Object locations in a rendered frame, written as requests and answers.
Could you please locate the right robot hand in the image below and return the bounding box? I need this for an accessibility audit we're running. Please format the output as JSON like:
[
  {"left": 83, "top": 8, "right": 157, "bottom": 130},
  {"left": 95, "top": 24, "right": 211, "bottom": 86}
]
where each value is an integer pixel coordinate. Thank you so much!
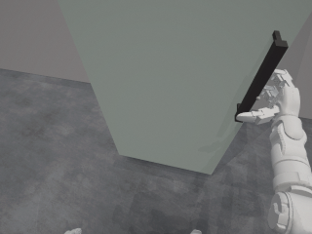
[{"left": 236, "top": 69, "right": 300, "bottom": 125}]

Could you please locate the fridge door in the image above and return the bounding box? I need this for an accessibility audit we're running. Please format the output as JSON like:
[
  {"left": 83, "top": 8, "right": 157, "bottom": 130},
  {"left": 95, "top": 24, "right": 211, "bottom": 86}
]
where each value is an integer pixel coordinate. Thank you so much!
[{"left": 58, "top": 0, "right": 312, "bottom": 175}]

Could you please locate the right robot forearm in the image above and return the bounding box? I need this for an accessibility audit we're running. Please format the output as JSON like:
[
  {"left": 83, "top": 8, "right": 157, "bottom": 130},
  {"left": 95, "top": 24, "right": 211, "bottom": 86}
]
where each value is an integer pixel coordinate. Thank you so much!
[{"left": 269, "top": 115, "right": 312, "bottom": 198}]

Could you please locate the robot right upper arm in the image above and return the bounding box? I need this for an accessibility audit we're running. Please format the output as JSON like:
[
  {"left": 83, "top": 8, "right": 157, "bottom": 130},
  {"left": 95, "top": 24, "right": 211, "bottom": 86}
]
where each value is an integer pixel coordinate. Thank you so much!
[{"left": 267, "top": 191, "right": 312, "bottom": 234}]

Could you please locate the handle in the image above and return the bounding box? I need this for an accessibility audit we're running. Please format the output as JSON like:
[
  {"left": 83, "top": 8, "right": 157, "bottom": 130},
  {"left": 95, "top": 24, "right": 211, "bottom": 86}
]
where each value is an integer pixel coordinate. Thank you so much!
[{"left": 234, "top": 30, "right": 289, "bottom": 123}]

